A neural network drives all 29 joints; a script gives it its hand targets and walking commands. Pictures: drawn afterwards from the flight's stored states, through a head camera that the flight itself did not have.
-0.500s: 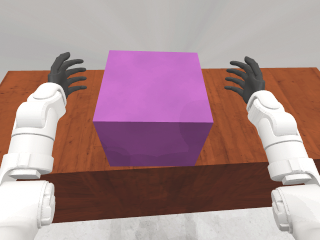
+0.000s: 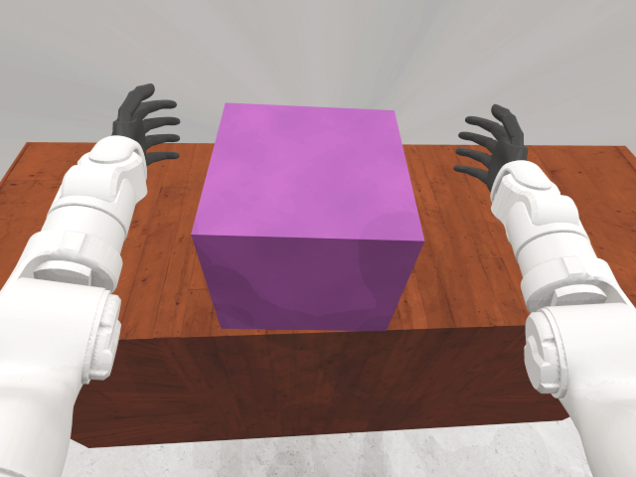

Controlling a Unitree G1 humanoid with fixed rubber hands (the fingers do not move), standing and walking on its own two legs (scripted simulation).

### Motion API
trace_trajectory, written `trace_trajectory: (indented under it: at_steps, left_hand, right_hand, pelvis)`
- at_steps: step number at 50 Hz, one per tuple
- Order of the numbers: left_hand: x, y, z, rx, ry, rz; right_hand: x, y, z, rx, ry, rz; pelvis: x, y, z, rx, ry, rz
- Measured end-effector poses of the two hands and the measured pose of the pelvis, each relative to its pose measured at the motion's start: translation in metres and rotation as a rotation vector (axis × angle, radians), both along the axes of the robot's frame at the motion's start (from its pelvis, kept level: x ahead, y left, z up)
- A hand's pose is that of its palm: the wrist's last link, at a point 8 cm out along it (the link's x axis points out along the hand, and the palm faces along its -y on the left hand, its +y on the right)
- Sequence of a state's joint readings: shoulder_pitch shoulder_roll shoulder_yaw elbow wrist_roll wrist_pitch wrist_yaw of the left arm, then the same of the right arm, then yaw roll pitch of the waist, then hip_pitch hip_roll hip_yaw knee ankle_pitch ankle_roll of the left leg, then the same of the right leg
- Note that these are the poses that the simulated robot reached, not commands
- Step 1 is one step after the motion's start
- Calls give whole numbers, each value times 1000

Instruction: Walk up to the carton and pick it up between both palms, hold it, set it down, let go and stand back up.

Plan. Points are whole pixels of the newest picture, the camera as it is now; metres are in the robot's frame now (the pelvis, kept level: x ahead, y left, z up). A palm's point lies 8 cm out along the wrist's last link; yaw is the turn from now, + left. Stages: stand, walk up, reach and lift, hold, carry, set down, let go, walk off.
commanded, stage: reach and lift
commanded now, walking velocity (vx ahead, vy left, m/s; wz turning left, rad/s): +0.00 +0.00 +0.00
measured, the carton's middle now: (307, 219) +0.48 +0.00 +0.03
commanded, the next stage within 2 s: none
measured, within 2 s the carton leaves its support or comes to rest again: neither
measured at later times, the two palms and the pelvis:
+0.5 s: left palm (154, 225) +0.44 +0.21 +0.06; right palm (441, 224) +0.43 -0.19 +0.07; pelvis -0.02 +0.00 -0.02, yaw -1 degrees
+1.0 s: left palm (185, 222) +0.44 +0.17 +0.06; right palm (439, 225) +0.43 -0.19 +0.07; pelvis -0.02 +0.00 -0.02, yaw -1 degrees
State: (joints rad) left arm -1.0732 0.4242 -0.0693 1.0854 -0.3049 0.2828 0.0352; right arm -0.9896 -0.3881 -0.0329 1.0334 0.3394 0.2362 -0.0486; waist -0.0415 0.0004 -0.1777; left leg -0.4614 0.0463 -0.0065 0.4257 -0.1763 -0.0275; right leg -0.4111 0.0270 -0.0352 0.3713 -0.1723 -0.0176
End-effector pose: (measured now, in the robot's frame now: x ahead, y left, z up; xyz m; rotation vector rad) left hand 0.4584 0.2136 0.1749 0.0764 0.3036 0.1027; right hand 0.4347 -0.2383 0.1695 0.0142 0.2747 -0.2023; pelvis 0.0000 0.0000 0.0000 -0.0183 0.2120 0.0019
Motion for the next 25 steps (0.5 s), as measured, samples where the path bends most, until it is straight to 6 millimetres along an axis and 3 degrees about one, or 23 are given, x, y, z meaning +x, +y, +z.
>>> trace_trajectory:
  at_steps: [5, 15, 20, 25]
  left_hand:
    - [-5, -1, -22, -9, -15, -2]
    - [-28, 7, -94, -21, 9, 45]
    - [-29, 6, -114, -17, 22, 53]
    - [-21, 0, -115, -35, -19, 49]
  right_hand:
    - [-5, 5, -22, -31, 18, 18]
    - [-12, 38, -87, -17, 38, 91]
    - [-8, 51, -100, -8, 33, 87]
    - [-4, 51, -100, -15, 12, 60]
  pelvis:
    - [-2, 0, -1, 1, 12, -5]
    - [-11, 1, -10, -4, 110, -5]
    - [-18, 1, -18, -11, 177, -2]
    - [-22, 1, -24, -14, 226, -4]
